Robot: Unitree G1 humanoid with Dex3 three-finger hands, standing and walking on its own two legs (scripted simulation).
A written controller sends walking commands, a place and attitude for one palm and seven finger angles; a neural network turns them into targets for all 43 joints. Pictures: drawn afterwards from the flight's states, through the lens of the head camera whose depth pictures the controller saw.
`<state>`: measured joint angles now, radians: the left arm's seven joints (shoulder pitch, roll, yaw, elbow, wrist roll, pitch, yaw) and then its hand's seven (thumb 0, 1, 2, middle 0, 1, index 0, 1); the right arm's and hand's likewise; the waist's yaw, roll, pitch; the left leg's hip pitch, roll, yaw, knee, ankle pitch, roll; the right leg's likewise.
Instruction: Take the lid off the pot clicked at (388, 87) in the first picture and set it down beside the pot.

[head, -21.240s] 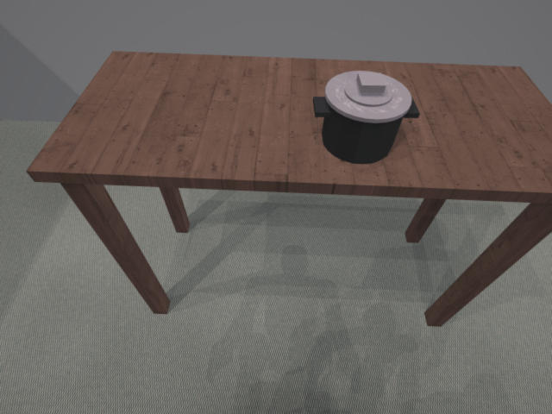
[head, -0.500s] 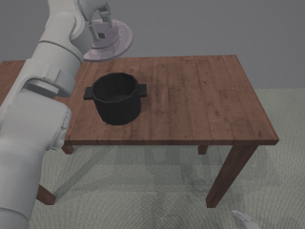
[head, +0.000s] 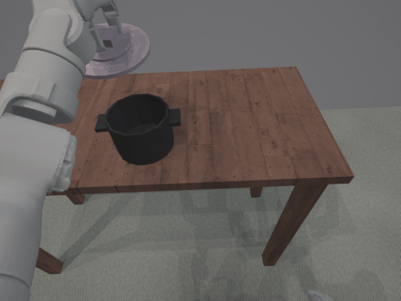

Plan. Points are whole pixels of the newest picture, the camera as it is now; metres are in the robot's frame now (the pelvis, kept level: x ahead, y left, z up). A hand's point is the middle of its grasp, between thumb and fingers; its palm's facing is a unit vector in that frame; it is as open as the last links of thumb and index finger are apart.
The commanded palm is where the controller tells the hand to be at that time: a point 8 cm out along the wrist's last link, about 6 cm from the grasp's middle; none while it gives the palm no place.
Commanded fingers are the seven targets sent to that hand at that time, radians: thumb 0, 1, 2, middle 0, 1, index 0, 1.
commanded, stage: move the lid sideways beside the pot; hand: left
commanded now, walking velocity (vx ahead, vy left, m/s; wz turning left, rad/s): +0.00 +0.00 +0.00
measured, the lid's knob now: (103, 36) +0.51 +0.15 +0.29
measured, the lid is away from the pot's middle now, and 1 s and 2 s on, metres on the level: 0.03 0.16 0.24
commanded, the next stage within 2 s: lower the lid onto the table in 1.78 s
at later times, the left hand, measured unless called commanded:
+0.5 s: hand (40, 47) +0.45 +0.24 +0.30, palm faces -0.18 -0.07 -0.98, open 8.0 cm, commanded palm +0.45 +0.23 +0.37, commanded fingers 0.00 0.57 1.05 -0.91 -1.16 -0.77 -1.03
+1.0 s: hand (6, 46) +0.46 +0.29 +0.30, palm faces -0.16 -0.08 -0.98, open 8.0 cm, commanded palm +0.45 +0.29 +0.37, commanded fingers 0.00 0.57 1.05 -0.91 -1.16 -0.77 -1.03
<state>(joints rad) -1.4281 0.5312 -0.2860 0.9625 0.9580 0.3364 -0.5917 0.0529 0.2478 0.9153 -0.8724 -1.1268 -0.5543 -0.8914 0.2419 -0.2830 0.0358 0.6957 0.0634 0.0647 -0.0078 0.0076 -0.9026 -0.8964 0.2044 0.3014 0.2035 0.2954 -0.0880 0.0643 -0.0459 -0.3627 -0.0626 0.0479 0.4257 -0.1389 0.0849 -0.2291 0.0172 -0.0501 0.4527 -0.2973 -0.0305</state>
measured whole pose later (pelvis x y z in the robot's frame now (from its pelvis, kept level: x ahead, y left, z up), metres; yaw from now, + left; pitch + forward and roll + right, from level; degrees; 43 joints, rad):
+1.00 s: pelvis -0.01 +0.03 +0.00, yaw +1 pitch +6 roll -2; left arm -1.40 0.76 -0.22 0.95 0.98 0.22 -0.62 0.05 0.25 0.92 -0.87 -1.13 -0.55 -0.89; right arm 0.27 -0.29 0.02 0.69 0.09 0.11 -0.02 0.01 -0.90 -0.90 0.20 0.30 0.20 0.30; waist -0.08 0.06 -0.03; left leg -0.41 -0.08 0.04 0.44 -0.13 0.12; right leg -0.26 0.01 -0.06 0.43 -0.27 -0.01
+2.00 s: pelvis +0.00 +0.03 +0.00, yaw +1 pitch +7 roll -3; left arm -1.47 0.89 -0.21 1.13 1.02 0.19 -0.61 0.05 0.25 0.92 -0.87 -1.13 -0.55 -0.89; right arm 0.29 -0.30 0.04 0.72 0.10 0.09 -0.04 0.00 -0.90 -0.90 0.21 0.30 0.21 0.30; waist -0.09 0.04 -0.02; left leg -0.45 -0.07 0.02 0.46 -0.14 0.12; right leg -0.27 0.01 -0.07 0.41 -0.27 0.00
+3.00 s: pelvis +0.01 +0.01 -0.01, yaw +0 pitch +9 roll -2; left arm -1.34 0.88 -0.14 1.22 1.01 0.16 -0.55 0.05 0.26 0.91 -0.87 -1.13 -0.55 -0.89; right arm 0.30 -0.31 0.04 0.71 0.10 0.11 -0.04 0.00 -0.90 -0.90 0.21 0.30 0.21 0.30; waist -0.12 0.04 -0.04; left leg -0.50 -0.05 0.02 0.53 -0.18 0.09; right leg -0.32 0.04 -0.07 0.46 -0.30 -0.02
